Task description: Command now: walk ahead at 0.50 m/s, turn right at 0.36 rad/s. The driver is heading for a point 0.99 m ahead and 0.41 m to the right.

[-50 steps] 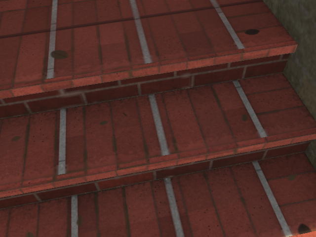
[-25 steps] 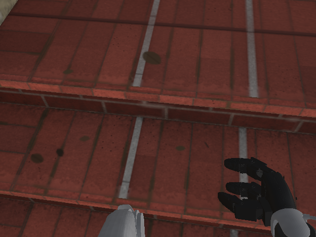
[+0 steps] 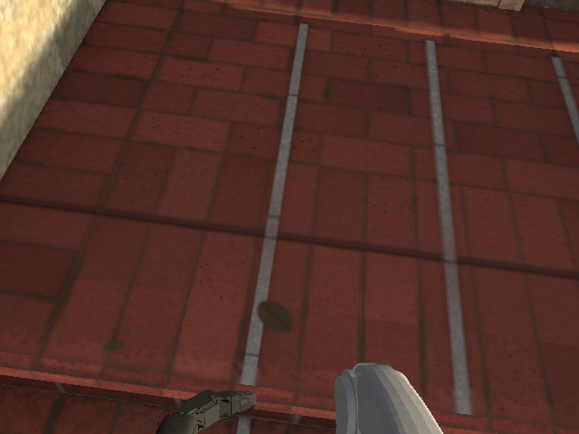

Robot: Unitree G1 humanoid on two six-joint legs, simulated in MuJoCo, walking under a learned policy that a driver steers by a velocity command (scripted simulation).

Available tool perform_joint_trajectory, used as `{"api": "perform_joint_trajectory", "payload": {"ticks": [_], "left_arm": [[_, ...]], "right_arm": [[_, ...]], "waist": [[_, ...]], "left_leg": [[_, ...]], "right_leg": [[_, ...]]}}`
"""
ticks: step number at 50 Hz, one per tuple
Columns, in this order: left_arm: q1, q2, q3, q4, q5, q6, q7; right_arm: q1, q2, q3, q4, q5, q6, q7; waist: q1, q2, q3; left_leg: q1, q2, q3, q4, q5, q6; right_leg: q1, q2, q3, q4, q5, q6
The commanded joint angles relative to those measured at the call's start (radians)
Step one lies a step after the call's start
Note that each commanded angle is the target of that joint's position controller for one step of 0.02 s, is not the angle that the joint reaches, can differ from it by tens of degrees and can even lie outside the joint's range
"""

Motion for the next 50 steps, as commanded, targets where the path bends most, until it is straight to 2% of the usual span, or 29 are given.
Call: {"api": "perform_joint_trajectory", "payload": {"ticks": [1, 2, 3, 5, 6, 7, 8, 10, 12, 15, 18, 21, 23, 24, 26, 27, 28, 29, 30, 31, 32, 34, 36, 37, 40, 44, 46, 48, 50], "left_arm": [[0.006, 0.065, 0.010, -0.032, -0.031, 0.001, -0.007], [0.058, 0.109, 0.020, -0.019, -0.049, 0.014, 0.001], [0.153, 0.157, 0.045, 0.017, -0.032, 0.027, 0.003], [0.312, 0.244, 0.082, 0.079, 0.004, -0.002, -0.025], [0.359, 0.326, 0.115, 0.119, 0.006, -0.006, -0.018], [0.290, 0.330, 0.143, 0.112, 0.004, 0.009, 0.013], [0.238, 0.306, 0.146, 0.132, -0.012, -0.021, 0.022], [0.302, 0.207, 0.131, 0.233, 0.017, -0.057, 0.017], [0.307, 0.151, 0.115, 0.278, 0.026, -0.085, 0.006], [0.333, 0.183, 0.109, 0.291, 0.002, -0.123, -0.017], [0.495, 0.259, 0.121, 0.306, 0.012, -0.147, -0.021], [0.619, 0.273, 0.132, 0.334, 0.001, -0.132, 0.010], [0.609, 0.281, 0.147, 0.287, -0.019, -0.111, 0.039], [0.517, 0.287, 0.148, 0.236, -0.023, -0.102, 0.042], [0.488, 0.404, 0.182, 0.179, -0.020, -0.120, 0.022], [0.368, 0.476, 0.210, 0.136, -0.039, -0.150, -0.003], [0.324, 0.397, 0.203, 0.093, -0.057, -0.183, -0.034], [0.293, 0.305, 0.197, 0.032, -0.035, -0.187, -0.069], [0.314, 0.270, 0.192, 0.009, 0.006, -0.182, -0.073], [0.298, 0.206, 0.173, 0.005, 0.024, -0.161, -0.063], [0.273, 0.163, 0.151, -0.020, 0.037, -0.138, -0.046], [0.274, 0.115, 0.123, -0.058, 0.030, -0.081, -0.020], [0.277, 0.100, 0.108, -0.086, 0.013, -0.043, -0.012], [0.300, 0.152, 0.115, -0.095, -0.001, -0.036, -0.022], [0.198, 0.261, 0.156, -0.106, 0.018, -0.024, -0.046], [0.099, 0.230, 0.148, -0.088, 0.002, -0.033, -0.085], [0.082, 0.239, 0.155, -0.088, 0.008, -0.034, -0.087], [0.155, 0.279, 0.174, -0.071, 0.014, -0.039, -0.079], [0.403, 0.324, 0.203, 0.007, 0.023, -0.056, -0.058]], "right_arm": [[0.066, -0.175, -0.023, -0.052, 0.033, -0.008, -0.056], [0.056, -0.219, -0.031, -0.078, 0.034, -0.020, -0.066], [0.036, -0.249, -0.040, -0.097, 0.031, -0.026, -0.063], [-0.052, -0.303, -0.066, -0.186, 0.027, -0.029, -0.041], [-0.110, -0.221, -0.063, -0.271, -0.003, -0.035, -0.006], [-0.206, -0.225, -0.077, -0.340, -0.049, -0.037, 0.033], [-0.210, -0.124, -0.045, -0.413, -0.073, -0.047, 0.050], [-0.294, -0.009, -0.008, -0.485, -0.065, -0.041, 0.041], [-0.262, 0.048, 0.027, -0.491, -0.063, 0.003, 0.025], [-0.336, 0.022, 0.041, -0.512, -0.068, 0.040, 0.019], [-0.599, 0.071, 0.061, -0.656, -0.066, 0.036, 0.002], [-0.793, 0.075, 0.081, -0.767, -0.073, 0.022, 0.020], [-0.828, 0.088, 0.087, -0.800, -0.063, 0.039, 0.045], [-0.700, 0.090, 0.077, -0.737, -0.046, 0.050, 0.053], [-0.396, -0.035, 0.009, -0.648, 0.004, 0.067, 0.033], [-0.199, -0.138, -0.037, -0.603, -0.001, 0.061, 0.026], [-0.085, -0.249, -0.079, -0.548, -0.042, 0.046, 0.021], [-0.134, -0.312, -0.100, -0.514, -0.039, 0.061, 0.011], [-0.256, -0.226, -0.089, -0.518, -0.026, 0.074, 0.006], [-0.298, -0.130, -0.067, -0.458, -0.012, 0.064, 0.009], [-0.300, -0.055, -0.045, -0.402, -0.027, 0.043, 0.009], [-0.318, 0.013, -0.027, -0.316, -0.055, -0.009, 0.021], [-0.328, -0.004, -0.035, -0.249, -0.050, -0.037, 0.035], [-0.376, -0.057, -0.043, -0.272, -0.044, -0.036, 0.038], [-0.365, -0.165, -0.065, -0.259, -0.026, -0.066, 0.020], [-0.250, -0.258, -0.094, -0.253, -0.024, -0.060, 0.008], [-0.193, -0.294, -0.103, -0.252, -0.025, -0.035, 0.012], [-0.165, -0.321, -0.111, -0.260, -0.020, 0.003, 0.014], [-0.170, -0.323, -0.112, -0.280, -0.012, 0.034, 0.017]], "waist": [[0.089, 0.141, -0.172], [0.134, 0.181, -0.233], [0.189, 0.190, -0.272], [0.253, 0.167, -0.321], [0.252, -0.110, -0.325], [0.228, -0.128, -0.303], [0.113, 0.016, -0.176], [0.053, 0.108, 0.008], [-0.018, 0.122, 0.067], [-0.027, 0.119, 0.144], [0.081, -0.065, 0.105], [0.145, -0.050, 0.075], [0.146, -0.029, -0.038], [0.066, -0.007, -0.142], [-0.083, -0.142, -0.388], [-0.220, -0.111, -0.464], [-0.231, 0.074, -0.542], [-0.169, 0.344, -0.543], [-0.083, 0.245, -0.420], [-0.029, 0.138, -0.235], [0.009, 0.004, -0.081], [0.096, -0.019, 0.006], [0.169, 0.023, 0.064], [0.206, 0.029, 0.078], [0.156, 0.044, 0.053], [0.057, 0.034, 0.002], [0.039, 0.079, -0.008], [0.068, 0.120, -0.050], [0.186, 0.084, -0.158]], "left_leg": [[-0.024, 0.193, 0.082, -0.027, 1.588, -0.064], [-0.014, 0.260, 0.060, 0.053, 1.880, -0.033], [0.044, 0.302, 0.048, 0.217, 2.047, -0.027], [-0.011, 0.298, 0.056, 0.680, 1.773, -0.037], [-0.479, 0.058, 0.051, 1.203, 0.643, -0.114], [-0.722, -0.082, -0.132, 1.665, 0.153, -0.143], [-0.833, -0.025, -0.206, 1.740, 0.228, -0.088], [-1.024, -0.012, -0.174, 1.928, 0.164, -0.036], [-1.102, 0.023, -0.165, 1.997, 0.125, -0.018], [-1.152, 0.091, -0.105, 1.711, 0.078, -0.044], [-1.438, 0.093, -0.014, 1.968, -0.149, -0.037], [-1.415, 0.119, -0.013, 1.643, -0.220, -0.014], [-0.972, 0.113, 0.028, 1.269, -0.162, -0.015], [-0.663, 0.052, 0.116, 1.151, -0.155, 0.005], [-0.286, -0.020, 0.066, 0.998, -0.249, 0.007], [-0.122, 0.024, -0.043, 0.816, -0.193, 0.025], [0.054, 0.217, -0.397, 0.612, -0.389, 0.092], [0.076, 0.403, -0.914, 0.283, -0.277, 0.216], [-0.028, 0.423, -0.980, 0.234, -0.321, 0.230], [-0.171, 0.402, -0.840, 0.279, -0.450, 0.199], [-0.319, 0.395, -0.684, 0.272, -0.465, 0.146], [-0.478, 0.371, -0.479, 0.232, -0.257, 0.069], [-0.516, 0.354, -0.297, 0.157, -0.119, -0.003], [-0.546, 0.328, -0.182, 0.079, -0.086, -0.025], [-0.453, 0.284, 0.052, -0.039, 0.190, -0.015], [-0.155, 0.234, 0.191, -0.077, 0.291, -0.026], [0.028, 0.267, 0.205, 0.000, 0.615, -0.029], [0.124, 0.297, 0.213, 0.172, 0.881, -0.040], [-0.007, 0.277, 0.233, 0.568, 0.778, -0.057]], "right_leg": [[0.550, 0.034, -0.191, -0.384, -0.069, -0.042], [0.707, 0.070, -0.189, -0.485, -0.111, -0.047], [0.790, 0.095, -0.182, -0.559, -0.158, -0.063], [1.024, 0.101, 0.045, -0.886, -0.188, -0.121], [1.252, -0.135, 0.648, -1.154, -0.209, -0.314], [1.206, -0.239, 1.155, -1.448, -0.127, -0.417], [1.127, -0.243, 1.034, -1.473, -0.185, -0.319], [1.009, -0.192, 0.835, -1.446, -0.132, -0.246], [0.922, -0.116, 0.580, -1.421, 0.048, -0.155], [0.822, -0.060, 0.417, -1.434, 0.065, -0.095], [1.036, -0.146, 0.554, -1.516, 0.270, -0.133], [1.137, -0.116, 0.542, -1.599, 0.272, -0.124], [1.106, -0.175, 0.497, -1.767, 0.639, -0.140], [1.031, -0.147, 0.360, -1.692, 1.030, -0.107], [1.141, -0.163, 0.394, -1.358, 1.640, -0.083], [1.143, -0.150, 0.393, -1.086, 1.655, -0.045], [0.961, -0.043, 0.345, -0.733, 1.148, 0.005], [0.702, 0.125, 0.286, -0.314, 0.161, 0.064], [0.557, 0.059, 0.309, -0.033, 0.136, 0.052], [0.467, 0.003, 0.258, 0.011, 0.194, 0.036], [0.422, -0.029, 0.242, 0.012, 0.173, 0.015], [0.420, -0.038, 0.273, 0.114, 0.077, -0.004], [0.362, -0.074, 0.307, 0.031, 0.069, 0.000], [0.453, -0.097, 0.310, -0.241, 0.126, 0.027], [0.599, -0.111, 0.186, -0.564, 0.301, 0.055], [0.790, -0.090, 0.022, -1.028, 0.267, 0.027], [0.808, -0.044, -0.027, -1.128, 0.190, 0.009], [0.894, 0.011, -0.046, -1.201, 0.127, -0.019], [1.218, 0.064, -0.008, -1.317, 0.118, -0.050]]}}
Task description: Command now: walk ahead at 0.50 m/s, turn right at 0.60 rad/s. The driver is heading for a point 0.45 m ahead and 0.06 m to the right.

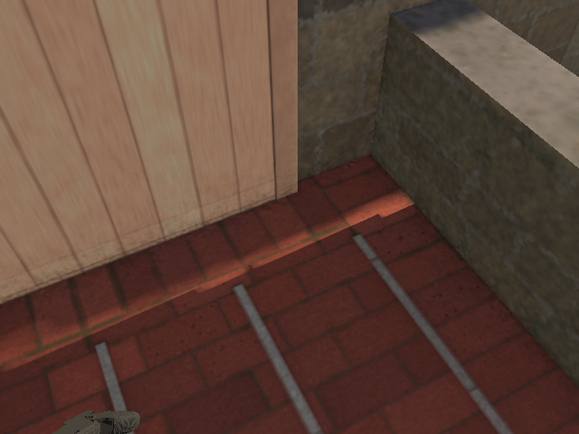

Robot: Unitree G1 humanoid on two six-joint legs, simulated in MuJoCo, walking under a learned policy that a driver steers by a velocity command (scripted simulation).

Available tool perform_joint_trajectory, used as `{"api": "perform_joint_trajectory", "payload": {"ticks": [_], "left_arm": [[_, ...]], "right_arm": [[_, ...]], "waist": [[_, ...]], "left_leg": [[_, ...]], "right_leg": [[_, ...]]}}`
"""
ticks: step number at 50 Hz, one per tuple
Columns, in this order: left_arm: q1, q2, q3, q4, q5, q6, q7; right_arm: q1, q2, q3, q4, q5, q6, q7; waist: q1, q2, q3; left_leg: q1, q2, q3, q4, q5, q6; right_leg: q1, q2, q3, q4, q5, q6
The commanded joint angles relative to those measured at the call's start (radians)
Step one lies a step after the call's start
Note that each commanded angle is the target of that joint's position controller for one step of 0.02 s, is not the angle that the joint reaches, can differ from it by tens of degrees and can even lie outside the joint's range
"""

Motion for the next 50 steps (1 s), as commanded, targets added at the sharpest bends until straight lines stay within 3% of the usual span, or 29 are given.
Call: {"api": "perform_joint_trajectory", "payload": {"ticks": [1, 2, 3, 4, 5, 8, 9, 12, 18, 20, 22, 24, 25, 26, 27, 28, 29, 30, 31, 32, 34, 37, 40, 44, 45, 46, 47, 48, 50], "left_arm": [[0.363, 0.160, 0.073, 0.051, 0.018, -0.023, 0.028], [0.293, 0.298, 0.100, 0.014, 0.018, -0.023, 0.034], [0.314, 0.267, 0.097, -0.019, 0.005, -0.011, 0.042], [0.270, 0.230, 0.085, -0.005, -0.003, -0.016, 0.055], [0.243, 0.185, 0.069, 0.005, -0.011, -0.026, 0.056], [0.213, 0.111, 0.032, 0.021, -0.029, -0.050, 0.055], [0.237, 0.137, 0.035, 0.030, -0.021, -0.056, 0.055], [0.304, 0.149, 0.037, 0.062, -0.014, -0.060, 0.053], [0.404, 0.140, 0.027, 0.116, -0.021, -0.066, 0.059], [0.410, 0.143, 0.024, 0.132, -0.018, -0.061, 0.067], [0.368, 0.161, 0.025, 0.131, -0.011, -0.061, 0.077], [0.329, 0.187, 0.031, 0.140, -0.011, -0.071, 0.080], [0.306, 0.189, 0.032, 0.143, -0.017, -0.074, 0.079], [0.309, 0.149, 0.021, 0.127, -0.021, -0.080, 0.077], [0.454, 0.045, 0.002, 0.130, -0.053, -0.075, 0.085], [0.536, 0.102, 0.009, 0.168, -0.053, -0.061, 0.096], [0.485, 0.132, 0.010, 0.196, -0.021, -0.041, 0.094], [0.375, 0.130, 0.005, 0.182, -0.008, -0.035, 0.083], [0.304, 0.124, 0.002, 0.169, 0.001, -0.026, 0.071], [0.281, 0.110, -0.003, 0.161, 0.017, -0.009, 0.060], [0.304, 0.066, -0.017, 0.172, 0.030, 0.020, 0.044], [0.291, 0.048, -0.033, 0.177, 0.025, 0.038, 0.040], [0.217, 0.050, -0.048, 0.176, 0.024, 0.052, 0.046], [0.181, 0.061, -0.056, 0.182, 0.024, 0.039, 0.054], [0.175, 0.072, -0.058, 0.184, 0.029, 0.033, 0.060], [0.179, 0.092, -0.062, 0.180, 0.038, 0.021, 0.070], [0.108, 0.149, -0.048, 0.177, 0.021, 0.012, 0.077], [0.077, 0.088, -0.064, 0.184, -0.001, -0.001, 0.074], [0.083, 0.063, -0.070, 0.216, -0.007, -0.018, 0.069]], "right_arm": [[-0.024, -0.087, -0.021, -0.104, -0.016, 0.030, 0.002], [-0.015, -0.016, -0.007, -0.212, -0.001, 0.026, 0.014], [-0.125, -0.069, -0.011, -0.250, -0.014, 0.006, 0.019], [-0.184, -0.076, -0.007, -0.260, -0.006, -0.011, 0.022], [-0.171, -0.073, 0.000, -0.250, -0.010, -0.021, 0.016], [-0.128, -0.081, 0.006, -0.224, -0.043, 0.026, 0.014], [-0.106, -0.067, 0.014, -0.233, -0.040, 0.041, 0.017], [-0.211, -0.053, 0.027, -0.253, -0.039, 0.057, 0.020], [-0.403, -0.045, 0.037, -0.287, -0.022, 0.052, 0.036], [-0.439, -0.033, 0.040, -0.296, -0.016, 0.044, 0.040], [-0.402, -0.048, 0.034, -0.287, -0.014, 0.030, 0.037], [-0.253, -0.091, 0.012, -0.242, -0.027, 0.017, 0.025], [-0.142, -0.105, 0.004, -0.211, -0.031, 0.005, 0.015], [-0.027, -0.152, -0.008, -0.196, -0.046, -0.013, 0.005], [0.053, -0.231, -0.021, -0.202, -0.070, -0.024, 0.002], [0.071, -0.220, -0.024, -0.180, -0.034, -0.011, 0.012], [-0.020, -0.154, -0.013, -0.208, -0.005, -0.004, 0.015], [-0.101, -0.068, 0.012, -0.218, -0.003, -0.001, 0.014], [-0.110, -0.038, 0.026, -0.206, -0.006, -0.001, 0.013], [-0.103, -0.043, 0.028, -0.187, 0.000, -0.001, 0.008], [-0.107, -0.057, 0.028, -0.161, 0.005, -0.006, 0.012], [-0.139, -0.063, 0.031, -0.149, 0.001, -0.007, 0.016], [-0.128, -0.072, 0.026, -0.135, 0.000, 0.018, 0.018], [-0.129, -0.069, 0.024, -0.119, 0.010, 0.057, 0.018], [-0.110, -0.058, 0.029, -0.110, 0.015, 0.062, 0.016], [-0.108, -0.034, 0.035, -0.112, 0.016, 0.058, 0.018], [-0.059, -0.010, 0.037, -0.110, 0.029, 0.059, 0.018], [-0.066, -0.015, 0.036, -0.088, 0.018, 0.062, 0.016], [-0.068, -0.028, 0.029, -0.069, 0.013, 0.062, 0.014]], "waist": [[0.175, 0.019, -0.174], [0.081, -0.220, -0.231], [0.144, -0.074, -0.262], [0.124, -0.012, -0.151], [0.085, 0.057, -0.106], [0.025, 0.061, -0.075], [0.015, -0.002, -0.080], [0.052, 0.015, -0.018], [0.132, -0.050, 0.025], [0.139, -0.057, 0.053], [0.118, -0.063, 0.030], [0.057, -0.088, -0.034], [-0.005, -0.076, -0.072], [-0.044, -0.037, -0.157], [0.001, 0.207, -0.296], [0.018, 0.301, -0.416], [0.053, 0.155, -0.339], [0.050, 0.082, -0.233], [0.047, 0.057, -0.168], [0.058, 0.075, -0.128], [0.087, 0.106, -0.114], [0.111, 0.157, -0.129], [0.076, 0.187, -0.091], [0.078, 0.118, -0.003], [0.081, 0.079, 0.023], [0.075, 0.028, 0.023], [0.012, -0.114, 0.052], [0.004, -0.088, 0.048], [0.000, -0.082, 0.047]], "left_leg": [[-0.352, 0.082, -0.065, 0.606, 0.416, 0.118], [-0.774, -0.121, -0.171, 0.945, -0.116, 0.052], [-0.878, -0.105, -0.357, 1.024, -0.048, 0.049], [-0.899, -0.053, -0.381, 0.981, 0.071, 0.056], [-0.833, -0.017, -0.382, 0.888, 0.141, 0.056], [-0.696, 0.009, -0.384, 0.764, 0.139, 0.036], [-0.694, 0.001, -0.372, 0.731, 0.127, 0.025], [-0.775, 0.002, -0.356, 0.594, 0.210, 0.013], [-0.775, -0.041, -0.328, 0.261, 0.454, 0.024], [-0.717, -0.069, -0.305, 0.183, 0.477, 0.041], [-0.601, -0.097, -0.308, 0.120, 0.474, 0.073], [-0.417, -0.152, -0.297, 0.064, 0.453, 0.107], [-0.291, -0.148, -0.286, -0.013, 0.528, 0.122], [-0.078, -0.023, -0.378, 0.027, 0.716, 0.148], [0.183, 0.300, -0.691, 0.129, 1.280, 0.293], [0.218, 0.374, -0.951, 0.009, 1.390, 0.406], [0.082, 0.322, -0.848, -0.034, 1.179, 0.387], [-0.031, 0.249, -0.713, -0.062, 1.054, 0.351], [-0.104, 0.201, -0.619, -0.087, 1.007, 0.325], [-0.178, 0.167, -0.562, -0.119, 0.978, 0.301], [-0.285, 0.125, -0.479, -0.137, 1.019, 0.287], [-0.333, 0.093, -0.420, -0.153, 0.903, 0.275], [-0.392, 0.068, -0.430, -0.202, 0.487, 0.258], [-0.531, 0.059, -0.485, -0.226, -0.012, 0.203], [-0.556, 0.054, -0.494, -0.226, -0.037, 0.166], [-0.565, 0.031, -0.474, -0.176, 0.011, 0.124], [-0.458, -0.074, -0.368, -0.123, 0.083, 0.088], [-0.273, -0.086, -0.351, -0.088, 0.187, 0.077], [-0.205, -0.055, -0.382, -0.099, 0.262, 0.086]], "right_leg": [[0.584, -0.057, 0.196, -0.052, -0.129, -0.040], [0.803, -0.280, 0.781, -0.187, -0.132, -0.213], [0.781, -0.313, 0.913, -0.338, -0.135, -0.218], [0.670, -0.307, 0.761, -0.332, -0.062, -0.202], [0.545, -0.271, 0.655, -0.319, 0.058, -0.166], [0.361, -0.155, 0.476, -0.357, 0.168, -0.100], [0.343, -0.168, 0.476, -0.356, 0.236, -0.128], [0.339, -0.142, 0.453, -0.384, 0.206, -0.133], [0.447, -0.118, 0.409, -0.367, 0.234, -0.061], [0.455, -0.119, 0.387, -0.322, 0.399, -0.037], [0.464, -0.131, 0.383, -0.257, 0.566, -0.008], [0.485, -0.107, 0.383, -0.129, 0.768, 0.038], [0.480, -0.063, 0.354, 0.005, 0.789, 0.062], [0.354, -0.008, 0.346, 0.201, 0.545, 0.081], [0.133, 0.122, 0.251, 0.571, -0.174, 0.119], [0.042, 0.183, 0.247, 0.751, -0.430, 0.131], [0.046, 0.102, 0.272, 0.767, -0.347, 0.131], [0.045, 0.069, 0.241, 0.707, -0.305, 0.137], [0.039, 0.046, 0.235, 0.649, -0.301, 0.139], [0.077, 0.029, 0.225, 0.583, -0.286, 0.146], [0.172, 0.036, 0.185, 0.503, -0.261, 0.153], [0.240, 0.015, 0.145, 0.306, -0.222, 0.156], [0.300, -0.001, 0.110, 0.131, -0.176, 0.147], [0.448, -0.006, 0.102, -0.119, -0.092, 0.115], [0.479, -0.027, 0.149, -0.206, -0.077, 0.097], [0.501, -0.127, 0.264, -0.278, -0.065, 0.078], [0.311, -0.198, 0.387, -0.334, -0.174, 0.042], [0.173, -0.202, 0.384, -0.372, -0.235, 0.045], [0.173, -0.122, 0.300, -0.347, -0.183, 0.091]]}}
